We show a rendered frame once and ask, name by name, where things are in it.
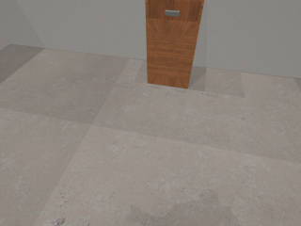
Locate left robot hand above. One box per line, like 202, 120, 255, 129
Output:
41, 216, 66, 226

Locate handle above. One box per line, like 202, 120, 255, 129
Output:
165, 9, 180, 17

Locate drawer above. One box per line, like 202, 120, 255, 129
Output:
149, 0, 200, 23

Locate cabinet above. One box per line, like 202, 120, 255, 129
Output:
145, 0, 204, 89

